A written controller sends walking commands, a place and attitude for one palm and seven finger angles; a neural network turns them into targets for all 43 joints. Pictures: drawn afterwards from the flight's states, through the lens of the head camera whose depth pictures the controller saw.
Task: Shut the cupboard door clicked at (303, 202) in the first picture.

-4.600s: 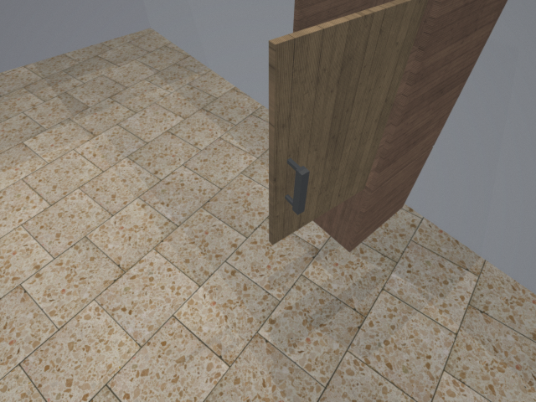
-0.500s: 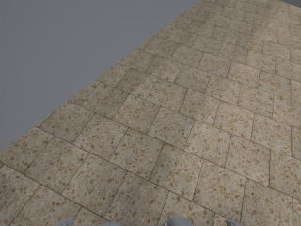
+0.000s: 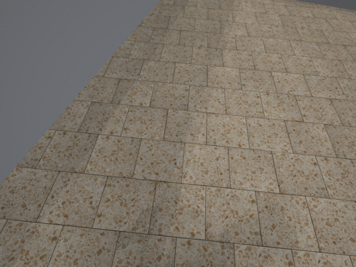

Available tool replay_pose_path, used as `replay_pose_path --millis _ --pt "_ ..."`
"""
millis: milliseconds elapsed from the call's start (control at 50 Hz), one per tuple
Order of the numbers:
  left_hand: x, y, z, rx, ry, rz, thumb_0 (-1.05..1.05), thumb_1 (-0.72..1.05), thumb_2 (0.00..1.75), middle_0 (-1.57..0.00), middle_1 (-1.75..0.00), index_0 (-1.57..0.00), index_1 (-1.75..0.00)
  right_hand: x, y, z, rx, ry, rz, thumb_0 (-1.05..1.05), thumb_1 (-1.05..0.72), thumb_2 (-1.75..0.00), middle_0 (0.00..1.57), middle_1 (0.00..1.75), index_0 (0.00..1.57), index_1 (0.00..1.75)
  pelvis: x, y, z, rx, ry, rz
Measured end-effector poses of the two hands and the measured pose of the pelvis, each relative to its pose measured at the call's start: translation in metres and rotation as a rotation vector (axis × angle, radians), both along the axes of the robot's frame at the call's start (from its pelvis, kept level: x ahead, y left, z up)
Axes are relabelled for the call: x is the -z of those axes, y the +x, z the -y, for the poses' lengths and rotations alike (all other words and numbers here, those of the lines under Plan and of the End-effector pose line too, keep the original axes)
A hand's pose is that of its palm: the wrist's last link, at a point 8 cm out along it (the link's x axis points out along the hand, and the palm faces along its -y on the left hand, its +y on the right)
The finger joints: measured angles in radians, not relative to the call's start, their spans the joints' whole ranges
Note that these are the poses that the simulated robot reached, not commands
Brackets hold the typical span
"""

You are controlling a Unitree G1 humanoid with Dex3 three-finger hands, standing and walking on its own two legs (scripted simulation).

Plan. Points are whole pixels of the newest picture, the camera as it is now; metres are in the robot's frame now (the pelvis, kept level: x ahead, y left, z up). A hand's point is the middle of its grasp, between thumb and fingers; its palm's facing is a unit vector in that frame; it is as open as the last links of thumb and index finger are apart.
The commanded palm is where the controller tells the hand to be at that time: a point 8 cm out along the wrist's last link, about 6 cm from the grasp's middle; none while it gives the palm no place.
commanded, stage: walk around to get in front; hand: left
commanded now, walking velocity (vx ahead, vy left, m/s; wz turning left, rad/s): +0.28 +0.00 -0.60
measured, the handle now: out of the picture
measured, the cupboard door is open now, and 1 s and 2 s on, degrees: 85 85 85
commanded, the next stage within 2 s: walk to a spot facing it in 0.86 s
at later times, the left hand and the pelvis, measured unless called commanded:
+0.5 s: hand (158, 201) +0.30 +0.07 -0.15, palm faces -0.34 -0.92 -0.20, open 7.3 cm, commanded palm none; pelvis +0.16 -0.09 +0.01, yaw -18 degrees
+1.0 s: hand (209, 128) +0.59 -0.09 -0.16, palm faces -0.54 -0.81 -0.23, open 7.4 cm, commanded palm none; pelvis +0.37 -0.20 -0.01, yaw -31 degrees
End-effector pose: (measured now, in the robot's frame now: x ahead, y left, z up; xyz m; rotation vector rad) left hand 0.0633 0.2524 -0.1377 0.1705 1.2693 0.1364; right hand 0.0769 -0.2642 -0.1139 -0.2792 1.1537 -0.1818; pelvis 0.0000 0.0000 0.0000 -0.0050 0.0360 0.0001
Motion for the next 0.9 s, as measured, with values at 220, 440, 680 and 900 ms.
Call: replay_pose_path --millis 220,440,680,900 --pt "-0.022 0.146 0.052 0.23 -0.035 0.087 0.01 0.91 0.9 -0.2 -0.3 -0.2 -0.3 -0.003 -0.074 0.007 0.222 0.066 -0.224 0.0 -0.9 -0.9 0.2 0.3 0.2 0.3 -0.015 0.061 0.028 0.155 -0.018 -0.007" --pt "-0.016 0.249 0.128 0.362 0.005 0.145 0.0 0.91 0.9 -0.2 -0.3 -0.2 -0.3 0.019 -0.016 0.065 0.381 0.091 -0.221 0.01 -0.9 -0.9 0.2 0.3 0.2 0.29 -0.002 0.134 0.08 0.272 -0.003 0.021" --pt "0.012 0.298 0.14 0.37 -0.042 -0.073 0.01 0.91 0.9 -0.2 -0.3 -0.2 -0.3 -0.006 0.181 0.099 0.35 0.022 0.138 0.0 -0.9 -0.9 0.2 0.3 0.2 0.29 0.001 0.25 0.097 0.411 -0.006 0.016" --pt "-0.02 0.469 0.235 0.561 -0.035 0.057 0.01 0.91 0.9 -0.2 -0.3 -0.2 -0.3 0.005 0.145 0.102 0.573 0.126 -0.132 0.0 -0.92 -0.9 0.2 0.3 0.2 0.3 -0.015 0.334 0.154 0.52 -0.003 -0.001"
